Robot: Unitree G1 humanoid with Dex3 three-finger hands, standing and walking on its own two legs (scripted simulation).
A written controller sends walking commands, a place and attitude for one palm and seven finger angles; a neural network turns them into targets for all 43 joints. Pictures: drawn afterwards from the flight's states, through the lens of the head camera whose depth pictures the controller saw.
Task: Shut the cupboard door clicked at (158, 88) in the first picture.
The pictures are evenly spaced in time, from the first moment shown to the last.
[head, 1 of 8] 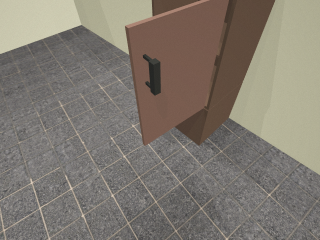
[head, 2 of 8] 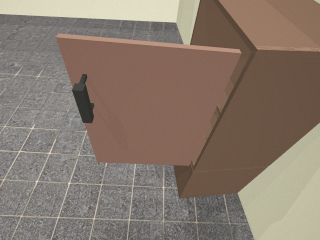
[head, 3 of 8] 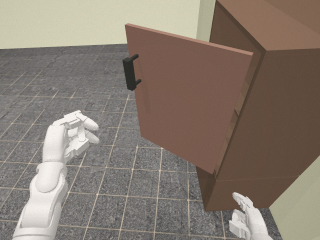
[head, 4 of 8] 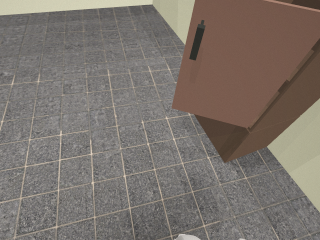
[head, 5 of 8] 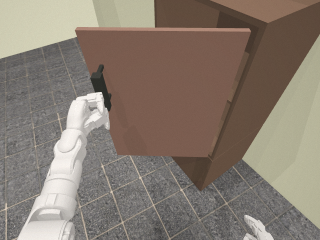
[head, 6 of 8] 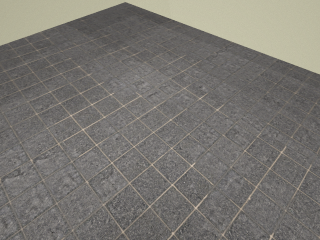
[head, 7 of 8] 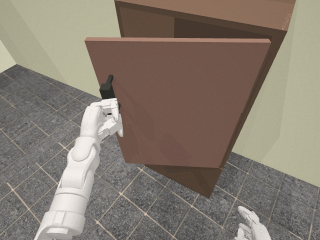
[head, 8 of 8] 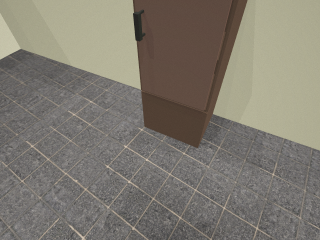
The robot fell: no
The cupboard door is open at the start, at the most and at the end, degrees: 84 84 0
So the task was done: yes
